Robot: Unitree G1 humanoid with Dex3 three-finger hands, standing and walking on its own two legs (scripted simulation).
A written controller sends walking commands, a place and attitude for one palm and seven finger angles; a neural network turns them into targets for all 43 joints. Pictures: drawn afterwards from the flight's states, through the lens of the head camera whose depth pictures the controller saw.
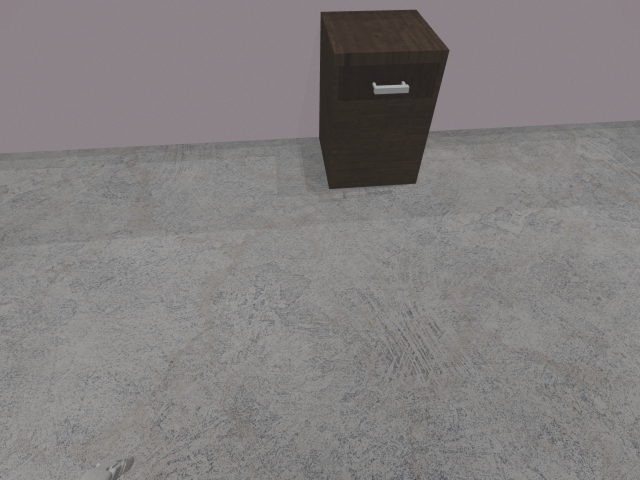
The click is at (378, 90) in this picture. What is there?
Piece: drawer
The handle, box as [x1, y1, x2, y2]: [372, 81, 408, 93]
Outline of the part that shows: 408,85 405,84 403,81 401,85 376,86 374,82 372,83 374,93 408,92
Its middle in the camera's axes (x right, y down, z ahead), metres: +0.27 -0.59 +1.51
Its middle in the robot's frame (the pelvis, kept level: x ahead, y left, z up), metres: +1.51 -0.21 -0.24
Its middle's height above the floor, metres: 0.53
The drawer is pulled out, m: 0.00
